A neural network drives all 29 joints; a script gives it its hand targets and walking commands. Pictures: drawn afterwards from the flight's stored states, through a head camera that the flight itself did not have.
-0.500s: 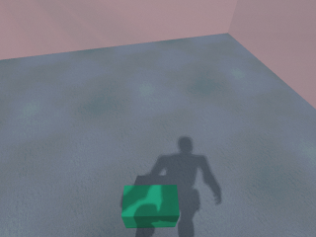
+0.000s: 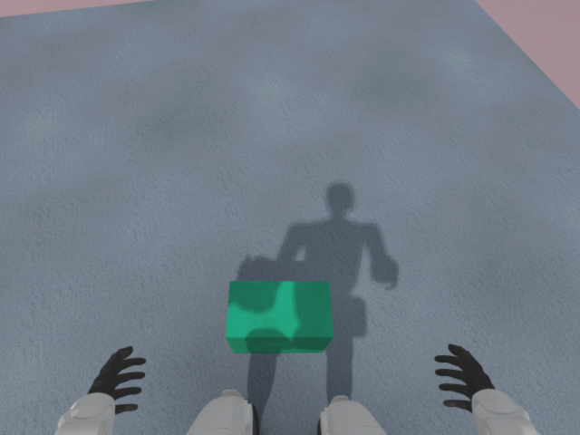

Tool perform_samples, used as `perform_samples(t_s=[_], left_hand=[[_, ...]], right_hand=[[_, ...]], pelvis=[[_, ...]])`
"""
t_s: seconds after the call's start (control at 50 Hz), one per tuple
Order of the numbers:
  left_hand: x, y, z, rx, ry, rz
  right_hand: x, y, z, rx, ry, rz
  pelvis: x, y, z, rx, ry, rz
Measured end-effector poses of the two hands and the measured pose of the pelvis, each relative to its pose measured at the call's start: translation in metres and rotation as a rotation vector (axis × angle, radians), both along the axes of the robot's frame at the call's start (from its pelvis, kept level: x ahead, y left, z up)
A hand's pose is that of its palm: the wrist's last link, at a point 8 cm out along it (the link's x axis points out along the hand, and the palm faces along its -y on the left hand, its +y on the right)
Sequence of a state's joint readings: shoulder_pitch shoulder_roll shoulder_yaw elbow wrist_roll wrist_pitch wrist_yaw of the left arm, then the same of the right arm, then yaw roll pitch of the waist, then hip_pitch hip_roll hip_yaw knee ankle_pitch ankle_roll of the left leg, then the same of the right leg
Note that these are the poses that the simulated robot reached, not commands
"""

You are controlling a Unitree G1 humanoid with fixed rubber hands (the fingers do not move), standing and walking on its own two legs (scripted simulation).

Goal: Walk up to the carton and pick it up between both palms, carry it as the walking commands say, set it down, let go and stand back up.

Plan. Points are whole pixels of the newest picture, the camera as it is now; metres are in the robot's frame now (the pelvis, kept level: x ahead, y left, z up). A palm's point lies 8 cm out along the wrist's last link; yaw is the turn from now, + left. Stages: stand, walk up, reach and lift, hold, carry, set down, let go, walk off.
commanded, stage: reach and lift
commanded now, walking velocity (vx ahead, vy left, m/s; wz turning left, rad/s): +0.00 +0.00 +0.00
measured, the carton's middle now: (279, 319) +0.42 +0.00 -0.62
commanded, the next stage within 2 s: none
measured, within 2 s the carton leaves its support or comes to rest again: neither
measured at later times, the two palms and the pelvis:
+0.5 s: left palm (142, 334) +0.28 +0.24 -0.17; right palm (438, 333) +0.27 -0.26 -0.16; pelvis -0.03 -0.02 -0.06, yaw +1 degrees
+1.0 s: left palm (163, 270) +0.42 +0.23 -0.21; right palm (393, 261) +0.42 -0.22 -0.20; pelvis -0.04 -0.02 -0.10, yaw +1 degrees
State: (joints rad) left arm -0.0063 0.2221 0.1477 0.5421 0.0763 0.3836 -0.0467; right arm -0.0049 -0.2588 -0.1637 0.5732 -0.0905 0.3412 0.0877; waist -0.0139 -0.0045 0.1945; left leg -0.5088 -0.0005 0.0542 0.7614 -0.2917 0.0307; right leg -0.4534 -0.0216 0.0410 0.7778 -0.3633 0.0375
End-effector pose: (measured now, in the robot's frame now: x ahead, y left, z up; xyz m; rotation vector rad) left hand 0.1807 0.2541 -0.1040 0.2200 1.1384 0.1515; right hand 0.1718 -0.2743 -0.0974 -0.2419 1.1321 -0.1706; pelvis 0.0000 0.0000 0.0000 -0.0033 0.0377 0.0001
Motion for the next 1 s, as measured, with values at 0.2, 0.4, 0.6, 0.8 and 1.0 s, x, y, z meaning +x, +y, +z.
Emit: perform_samples(t_s=[0.2,0.4,0.6,0.8,1.0], left_hand=[[0.024,-0.006,-0.032,-0.014,-0.042,0.000],[0.078,-0.007,-0.055,-0.026,-0.151,-0.018],[0.130,-0.017,-0.076,-0.081,-0.234,-0.012],[0.186,-0.015,-0.087,-0.101,-0.353,0.024],[0.236,-0.019,-0.109,-0.136,-0.430,0.033]], right_hand=[[0.033,0.006,-0.030,0.022,-0.065,-0.018],[0.080,0.011,-0.050,0.056,-0.168,-0.016],[0.130,0.019,-0.069,0.081,-0.240,-0.015],[0.203,0.040,-0.083,0.133,-0.361,-0.002],[0.253,0.051,-0.102,0.139,-0.434,0.008]], pelvis=[[-0.002,-0.007,-0.028,0.002,0.132,0.007],[-0.023,-0.018,-0.055,-0.009,0.221,0.016],[-0.043,-0.025,-0.073,-0.015,0.310,0.018],[-0.051,-0.026,-0.089,-0.024,0.471,0.019],[-0.044,-0.023,-0.102,-0.029,0.622,0.019]])
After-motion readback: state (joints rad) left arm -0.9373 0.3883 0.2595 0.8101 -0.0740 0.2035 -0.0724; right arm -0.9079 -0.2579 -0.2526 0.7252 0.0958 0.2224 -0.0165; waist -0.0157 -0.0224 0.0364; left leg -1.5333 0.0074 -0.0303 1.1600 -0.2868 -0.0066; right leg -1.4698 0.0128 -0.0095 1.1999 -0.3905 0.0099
